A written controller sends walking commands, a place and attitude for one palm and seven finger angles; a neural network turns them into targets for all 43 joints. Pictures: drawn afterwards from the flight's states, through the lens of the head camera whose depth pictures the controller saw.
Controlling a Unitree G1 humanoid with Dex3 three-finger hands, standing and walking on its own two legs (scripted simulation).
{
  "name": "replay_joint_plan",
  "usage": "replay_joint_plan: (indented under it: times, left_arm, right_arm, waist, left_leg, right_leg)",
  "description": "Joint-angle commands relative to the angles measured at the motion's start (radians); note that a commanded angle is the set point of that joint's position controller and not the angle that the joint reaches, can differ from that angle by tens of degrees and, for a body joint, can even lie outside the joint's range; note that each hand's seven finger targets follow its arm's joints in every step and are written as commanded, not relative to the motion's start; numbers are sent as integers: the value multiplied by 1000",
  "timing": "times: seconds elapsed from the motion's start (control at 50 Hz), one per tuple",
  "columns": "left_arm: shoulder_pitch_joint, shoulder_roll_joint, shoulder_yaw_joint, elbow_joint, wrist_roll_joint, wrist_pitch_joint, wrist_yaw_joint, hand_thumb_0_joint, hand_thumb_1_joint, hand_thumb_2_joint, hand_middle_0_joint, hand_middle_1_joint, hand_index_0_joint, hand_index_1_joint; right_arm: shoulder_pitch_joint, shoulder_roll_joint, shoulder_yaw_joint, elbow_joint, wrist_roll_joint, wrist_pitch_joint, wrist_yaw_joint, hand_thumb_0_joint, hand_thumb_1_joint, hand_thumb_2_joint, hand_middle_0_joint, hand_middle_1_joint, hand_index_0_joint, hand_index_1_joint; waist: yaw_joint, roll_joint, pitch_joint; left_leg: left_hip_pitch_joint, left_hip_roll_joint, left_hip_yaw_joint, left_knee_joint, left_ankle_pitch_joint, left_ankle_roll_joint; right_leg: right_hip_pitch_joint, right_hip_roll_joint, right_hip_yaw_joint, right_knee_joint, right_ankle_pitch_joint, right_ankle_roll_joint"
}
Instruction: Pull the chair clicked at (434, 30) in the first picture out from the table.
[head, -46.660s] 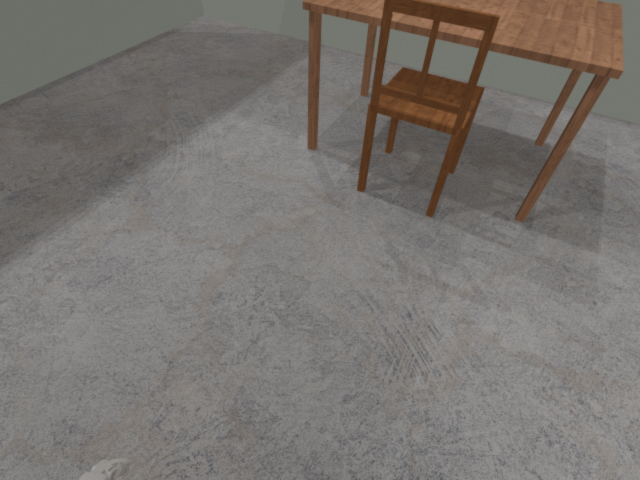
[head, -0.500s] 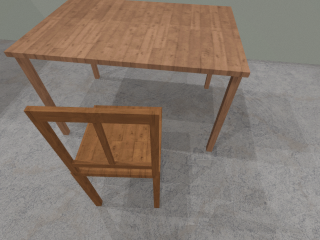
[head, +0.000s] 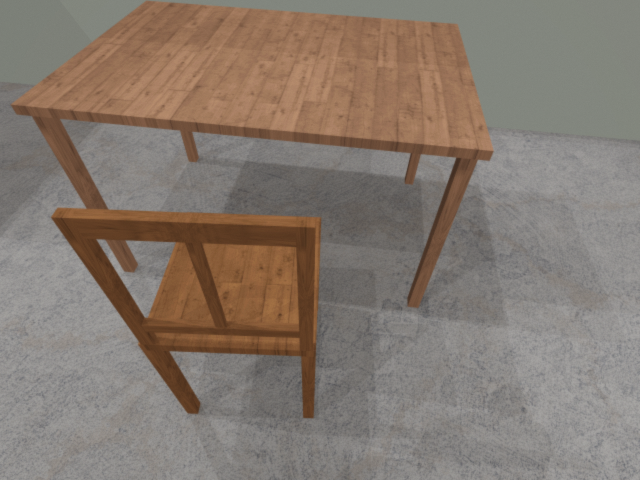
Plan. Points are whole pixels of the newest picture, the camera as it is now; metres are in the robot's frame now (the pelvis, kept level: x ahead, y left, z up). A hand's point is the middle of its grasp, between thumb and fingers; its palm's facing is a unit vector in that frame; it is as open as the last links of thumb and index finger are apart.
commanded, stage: look again from close up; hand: left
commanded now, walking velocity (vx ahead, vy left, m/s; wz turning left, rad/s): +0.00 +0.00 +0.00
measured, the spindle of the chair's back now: (208, 287) +0.43 +0.22 -0.10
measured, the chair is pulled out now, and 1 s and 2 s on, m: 0.28 0.28 0.28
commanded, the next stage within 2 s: raise the hand toward the chair's back in 0.50 s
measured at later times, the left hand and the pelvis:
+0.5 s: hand out of the picture -0.02 +0.16 -0.18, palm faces +0.02 -0.99 -0.16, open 7.4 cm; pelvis -0.01 +0.01 +0.00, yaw +0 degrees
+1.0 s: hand (226, 452) +0.17 +0.13 -0.06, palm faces -0.02 -1.00 +0.06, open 9.0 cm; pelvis -0.04 -0.01 -0.07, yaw +3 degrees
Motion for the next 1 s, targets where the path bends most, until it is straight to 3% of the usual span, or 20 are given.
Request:
replay_joint_plan:
  times: [0.0, 0.02, 0.56, 0.58, 0.6, 0.62, 0.64, 0.66, 0.68, 0.72, 0.74, 0.76, 0.78, 0.8, 0.82, 0.88, 0.9, 0.92, 0.94, 0.98]
  left_arm:
    - [87, 91, 21, -23, 3, -9, 7, 0, 900, 900, -200, -300, -200, -300]
    - [79, 89, 20, -24, 2, -7, 5, 0, 900, 900, -200, -300, -200, -300]
    - [125, 60, 19, -16, 5, -10, 10, 0, 900, 900, -200, -300, -200, -300]
    - [132, 114, 25, 17, 17, -30, 41, 0, 900, 900, -200, -300, -200, -300]
    - [-579, 264, 63, -1560, -199, -233, 33, 0, 877, 890, -198, -296, -198, -296]
    - [-448, 306, 135, -1479, -158, -193, 89, 0, 853, 880, -195, -293, -195, -293]
    - [-202, 152, 58, -1220, -125, -143, 113, 0, 830, 870, -193, -289, -193, -289]
    - [116, -71, -84, -944, -135, -21, 119, 0, 807, 860, -191, -285, -191, -285]
    - [35, -110, -130, -1155, -177, -12, 101, 0, 783, 850, -188, -282, -188, -282]
    - [-16, -108, -161, -1251, -184, -111, 70, 0, 737, 830, -184, -274, -184, -274]
    - [-14, -87, -134, -1182, -166, -153, 64, 0, 713, 820, -181, -271, -181, -271]
    - [35, -118, -120, -1055, -164, -197, 41, 0, 690, 810, -179, -267, -179, -267]
    - [135, -111, -77, -953, -175, -256, 1, 0, 667, 800, -177, -263, -177, -263]
    - [232, -84, -22, -916, -193, -327, -50, 0, 643, 790, -174, -260, -174, -260]
    - [331, -17, 59, -872, -201, -389, -105, 0, 620, 780, -172, -256, -172, -256]
    - [353, 96, 203, -905, -194, -565, -249, 0, 550, 750, -165, -245, -165, -245]
    - [366, 110, 217, -901, -169, -567, -255, 0, 527, 740, -163, -241, -163, -241]
    - [376, 132, 236, -895, -143, -550, -244, 0, 503, 730, -160, -238, -160, -238]
    - [323, 93, 183, -992, -147, -541, -240, 0, 480, 720, -158, -234, -158, -234]
    - [206, 117, 189, -1204, -157, -560, -209, 0, 433, 700, -153, -227, -153, -227]
  right_arm:
    - [66, -83, -15, -30, 4, -11, -2, 0, -900, -900, 200, 300, 200, 300]
    - [65, -77, -13, -28, 6, -11, -2, 0, -900, -900, 200, 300, 200, 300]
    - [96, -61, -17, -29, 7, -17, -5, 0, -900, -900, 200, 300, 200, 300]
    - [-2, -127, -26, -104, 10, -22, 3, 0, -900, -900, 200, 300, 200, 300]
    - [24, -294, -44, -466, 48, -168, -38, 0, -900, -900, 200, 300, 200, 300]
    - [-99, -192, -4, -406, 59, -251, -72, 0, -900, -900, 200, 300, 200, 300]
    - [-60, -224, -36, -361, 36, -302, -64, 0, -900, -900, 200, 300, 200, 300]
    - [-53, -169, -28, -346, 67, -316, -44, 0, -900, -900, 200, 300, 200, 300]
    - [-25, -204, -32, -405, 74, -330, -42, 0, -900, -900, 200, 300, 200, 300]
    - [-64, -226, -38, -475, 65, -369, -60, 0, -900, -900, 200, 300, 200, 300]
    - [-55, -237, -49, -490, 43, -376, -55, 0, -900, -900, 200, 300, 200, 300]
    - [-62, -237, -59, -512, 30, -372, -46, 0, -900, -900, 200, 300, 200, 300]
    - [-74, -236, -70, -534, 25, -367, -36, 0, -900, -900, 200, 300, 200, 300]
    - [-89, -234, -80, -563, 19, -363, -24, 0, -900, -900, 200, 300, 200, 300]
    - [-107, -233, -90, -585, 20, -347, -3, 0, -900, -900, 200, 300, 200, 300]
    - [-173, -242, -115, -703, 4, -292, 45, 0, -900, -900, 200, 300, 200, 300]
    - [-184, -232, -116, -732, 9, -269, 49, 0, -900, -900, 200, 300, 200, 300]
    - [-183, -219, -116, -739, 14, -240, 54, 0, -900, -900, 200, 300, 200, 300]
    - [-188, -213, -109, -774, 17, -217, 57, 0, -900, -900, 200, 300, 200, 300]
    - [-186, -198, -107, -819, 16, -202, 56, 0, -900, -900, 200, 300, 200, 300]
  waist:
    - [7, 14, 50]
    - [5, 7, 75]
    - [4, 3, 46]
    - [19, 7, 74]
    - [-97, 186, -441]
    - [-48, 250, -332]
    - [-43, 221, -309]
    - [-40, 115, -127]
    - [-46, 108, -99]
    - [-82, 25, -40]
    - [-95, -97, -6]
    - [-83, -214, 36]
    - [-45, -313, 38]
    - [-2, -362, 11]
    - [47, -308, -6]
    - [81, -163, -159]
    - [99, -101, -197]
    - [118, 12, -211]
    - [112, 65, -232]
    - [97, 143, -329]
  left_leg:
    - [-1, 70, -71, -74, 143, 38]
    - [-15, 73, -71, -86, 130, 40]
    - [-3, 74, -73, -68, 172, 43]
    - [-117, 90, -54, 131, 270, 13]
    - [152, -20, -57, 2, 301, 38]
    - [148, 22, -22, -4, 303, 36]
    - [81, 22, -42, -3, 252, 21]
    - [-49, 21, -75, -8, 168, 28]
    - [-94, 7, -97, 18, 85, 30]
    - [-154, -16, -95, 86, -42, 38]
    - [-226, -27, -111, 136, -87, 36]
    - [-323, -31, -118, 183, -128, 28]
    - [-401, -27, -109, 230, -148, 18]
    - [-468, -30, -96, 267, -153, 10]
    - [-499, -39, -78, 288, -137, -4]
    - [-567, -65, -37, 425, -17, -6]
    - [-596, -69, -24, 449, -3, 1]
    - [-612, -70, -20, 463, 1, -1]
    - [-630, -72, -14, 482, -8, 2]
    - [-614, -58, -20, 529, 8, 13]
  right_leg:
    - [-66, -83, 66, -93, 151, -33]
    - [-72, -77, 60, -96, 139, -33]
    - [-74, -79, 63, -75, 177, -31]
    - [-63, -134, 81, -73, 478, -23]
    - [49, -30, -15, 35, 363, -34]
    - [-20, -3, -34, 66, 207, -29]
    - [-78, 6, -82, 87, 78, -39]
    - [-152, -8, -102, 84, 39, -32]
    - [-151, -11, -113, 80, 57, -25]
    - [-232, -9, -114, 75, -25, -9]
    - [-321, 2, -122, 99, -92, -8]
    - [-411, 3, -136, 138, -163, -8]
    - [-471, 2, -134, 171, -231, -10]
    - [-493, 2, -126, 205, -272, -14]
    - [-477, 0, -109, 232, -261, -28]
    - [-419, 0, -93, 412, -16, -48]
    - [-425, -2, -89, 461, 31, -50]
    - [-432, -7, -77, 492, 53, -56]
    - [-455, -8, -70, 520, 54, -58]
    - [-493, -4, -53, 560, 62, -59]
